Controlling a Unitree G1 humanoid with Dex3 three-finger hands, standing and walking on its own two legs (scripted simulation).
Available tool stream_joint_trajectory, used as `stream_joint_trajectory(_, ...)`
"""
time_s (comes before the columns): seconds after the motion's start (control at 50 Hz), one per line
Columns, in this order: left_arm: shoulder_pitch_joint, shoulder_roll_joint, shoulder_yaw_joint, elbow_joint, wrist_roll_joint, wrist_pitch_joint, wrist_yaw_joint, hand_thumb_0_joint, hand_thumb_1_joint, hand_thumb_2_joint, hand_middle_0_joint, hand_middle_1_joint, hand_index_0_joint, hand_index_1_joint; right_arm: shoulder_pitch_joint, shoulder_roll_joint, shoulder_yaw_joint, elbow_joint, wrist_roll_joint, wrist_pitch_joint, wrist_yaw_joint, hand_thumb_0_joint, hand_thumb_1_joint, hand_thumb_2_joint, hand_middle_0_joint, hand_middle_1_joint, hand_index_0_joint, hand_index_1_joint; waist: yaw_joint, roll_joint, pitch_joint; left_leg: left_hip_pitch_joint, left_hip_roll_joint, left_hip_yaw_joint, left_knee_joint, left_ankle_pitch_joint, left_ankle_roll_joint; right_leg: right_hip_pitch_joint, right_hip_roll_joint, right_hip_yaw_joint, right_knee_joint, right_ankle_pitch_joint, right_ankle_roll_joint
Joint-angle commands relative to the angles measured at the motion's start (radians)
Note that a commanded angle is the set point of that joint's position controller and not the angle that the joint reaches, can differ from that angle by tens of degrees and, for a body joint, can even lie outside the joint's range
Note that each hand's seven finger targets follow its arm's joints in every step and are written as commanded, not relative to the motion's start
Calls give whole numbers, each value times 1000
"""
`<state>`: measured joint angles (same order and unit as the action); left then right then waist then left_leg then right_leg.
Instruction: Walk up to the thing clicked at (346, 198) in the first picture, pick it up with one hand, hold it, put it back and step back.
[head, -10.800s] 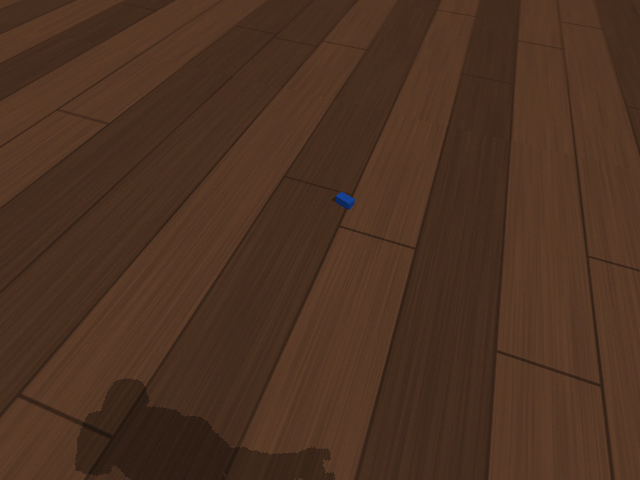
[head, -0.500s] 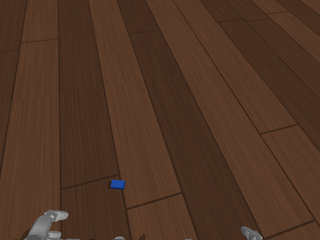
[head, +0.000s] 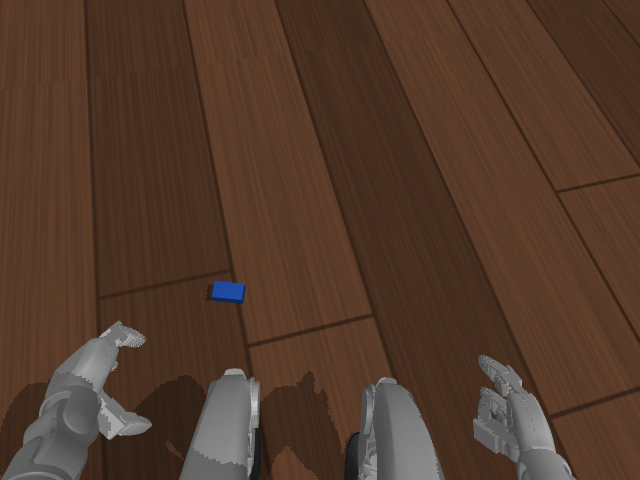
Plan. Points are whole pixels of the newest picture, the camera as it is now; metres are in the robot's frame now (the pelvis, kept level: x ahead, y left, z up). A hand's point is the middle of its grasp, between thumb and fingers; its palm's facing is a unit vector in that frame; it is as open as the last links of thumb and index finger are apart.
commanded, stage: rise first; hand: left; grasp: from above
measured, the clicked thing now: (229, 292) +0.49 +0.21 -0.57
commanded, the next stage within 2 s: none
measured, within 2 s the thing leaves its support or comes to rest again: neither
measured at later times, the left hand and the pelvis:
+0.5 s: hand (168, 330) +0.34 +0.27 -0.34, palm faces -0.50 -0.18 -0.84, open 12.3 cm; pelvis -0.06 +0.00 -0.18, yaw -4 degrees
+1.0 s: hand (184, 310) +0.40 +0.27 -0.40, palm faces -0.50 +0.02 -0.87, open 12.6 cm; pelvis -0.06 +0.01 -0.24, yaw -6 degrees
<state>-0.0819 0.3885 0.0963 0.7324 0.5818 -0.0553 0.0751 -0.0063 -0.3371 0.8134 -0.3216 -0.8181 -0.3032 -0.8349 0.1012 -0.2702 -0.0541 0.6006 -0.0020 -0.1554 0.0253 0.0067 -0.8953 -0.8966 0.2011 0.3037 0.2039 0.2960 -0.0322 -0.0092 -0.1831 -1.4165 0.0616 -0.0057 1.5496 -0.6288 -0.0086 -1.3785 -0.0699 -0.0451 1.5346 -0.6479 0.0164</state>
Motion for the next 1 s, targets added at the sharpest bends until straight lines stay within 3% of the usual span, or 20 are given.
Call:
stream_joint_trajectory(0.0,-203,239,76,-89,76,-49,60,0,-372,836,-305,-838,-290,-855,73,-168,-80,-55,10,-20,-3,0,-915,-906,200,300,200,300,-5,99,-475,228,-48,-23,-53,335,17,45,55,7,-50,312,-41)
stream_joint_trajectory(0.06,-285,300,86,-75,133,-56,63,0,-352,818,-310,-841,-303,-850,86,-172,-86,-37,5,-6,4,0,-920,-908,200,300,200,300,6,93,-568,159,-50,-5,37,344,28,39,55,16,1,332,-39)
stream_joint_trajectory(0.12,-378,288,58,37,174,-76,52,0,-316,785,-327,-832,-329,-831,105,-171,-89,-12,0,4,13,0,-931,-912,200,300,200,300,-19,53,-545,35,-51,-4,112,274,34,-27,55,13,47,283,-37)
stream_joint_trajectory(0.14,-411,323,76,62,194,-89,52,0,-287,770,-336,-823,-342,-818,121,-175,-93,6,-3,10,17,0,-921,-909,200,300,199,300,-13,26,-544,-6,-51,-5,131,234,36,-43,57,12,60,247,-37)
stream_joint_trajectory(0.16,-416,314,59,106,216,-103,48,0,-284,766,-346,-812,-351,-809,130,-173,-91,22,-7,14,20,0,-926,-910,199,300,199,300,-15,42,-536,-28,-50,-6,153,230,34,-80,56,7,91,240,-39)
stream_joint_trajectory(0.2,-562,369,62,48,258,-143,53,0,-272,771,-344,-806,-349,-803,120,-174,-91,4,-12,19,23,0,-915,-908,199,300,199,300,-17,51,-588,-80,-50,4,205,186,35,-91,56,12,114,209,-38)
stream_joint_trajectory(0.24,-554,357,51,157,296,-166,67,0,-256,762,-332,-820,-346,-807,149,-175,-87,41,-18,26,30,0,-909,-905,199,300,199,300,-31,30,-549,-146,-52,-3,234,131,36,-146,60,0,148,154,-38)
stream_joint_trajectory(0.26,-639,420,78,79,313,-191,83,0,-225,762,-325,-815,-340,-801,128,-181,-88,18,-22,26,32,0,-881,-898,199,300,199,300,-10,55,-601,-140,-52,0,251,124,33,-155,61,1,163,141,-40)
stream_joint_trajectory(0.28,-668,462,93,105,344,-201,97,0,-225,759,-349,-791,-359,-783,128,-185,-84,25,-28,31,31,0,-890,-901,199,300,199,300,-9,92,-616,-130,-49,-4,261,114,30,-185,62,-3,187,126,-43)
stream_joint_trajectory(0.3,-654,435,77,173,363,-207,107,0,-231,766,-332,-798,-343,-788,137,-186,-82,41,-32,38,32,0,-885,-899,199,300,199,300,-24,96,-576,-142,-46,-15,264,86,28,-238,63,-15,206,100,-45)
stream_joint_trajectory(0.32,-711,423,58,133,377,-220,119,0,-224,764,-324,-810,-338,-797,133,-187,-84,31,-36,42,36,0,-879,-898,199,300,200,300,-34,108,-595,-144,-46,-17,277,77,29,-255,64,-20,217,92,-45)
stream_joint_trajectory(0.36,-750,440,58,197,414,-226,147,0,-216,782,-297,-815,-312,-800,174,-181,-78,77,-44,59,37,0,-859,-892,199,300,200,300,-47,117,-601,-160,-46,-14,310,71,31,-291,68,-24,236,82,-45)
stream_joint_trajectory(0.4,-795,518,94,174,448,-230,175,0,-208,768,-302,-812,-322,-794,172,-201,-80,71,-52,72,40,0,-865,-894,199,300,200,300,-25,169,-647,-131,-44,-20,325,91,26,-313,67,-34,275,97,-48)
stream_joint_trajectory(0.42,-797,503,81,221,468,-222,186,0,-231,788,-294,-801,-307,-789,186,-200,-76,88,-56,80,43,0,-869,-896,199,299,199,299,-42,189,-638,-125,-44,-32,325,96,23,-340,66,-45,300,104,-51)
stream_joint_trajectory(0.46,-843,473,53,262,488,-219,200,0,-258,806,-267,-822,-281,-809,193,-205,-75,103,-64,90,47,0,-869,-896,199,299,199,299,-72,198,-600,-130,-38,-59,326,64,20,-411,65,-64,337,86,-52)
stream_joint_trajectory(0.5,-898,521,64,262,509,-219,215,0,-264,810,-280,-790,-286,-784,189,-210,-76,110,-68,98,47,0,-874,-897,199,299,199,299,-70,213,-593,-158,-41,-57,343,40,23,-432,65,-64,353,69,-54)
stream_joint_trajectory(0.54,-880,536,67,352,536,-211,220,0,-253,792,-286,-789,-298,-777,196,-209,-63,112,-76,105,52,0,-887,-900,199,299,199,299,-86,196,-566,-200,-43,-52,370,46,28,-437,65,-66,367,77,-52)
stream_joint_trajectory(0.62,-952,537,42,385,566,-223,222,0,-255,790,-294,-760,-304,-749,196,-221,-61,122,-86,112,54,0,-898,-902,199,299,200,299,-110,211,-537,-233,-42,-57,405,20,28,-497,64,-71,403,59,-53)
stream_joint_trajectory(0.9,-1085,587,21,468,700,-285,281,0,-234,758,-318,-727,-328,-716,213,-223,-34,157,-130,138,76,0,-906,-903,200,300,200,300,-142,251,-550,-285,-46,-39,530,106,27,-554,74,-84,497,128,-54)
stream_joint_trajectory(0.98,-1103,621,37,508,730,-290,314,0,-230,753,-320,-729,-331,-717,212,-229,-26,165,-143,142,79,0,-905,-902,200,300,200,300,-148,253,-539,-312,-45,-41,555,95,30,-570,77,-92,515,122,-52)
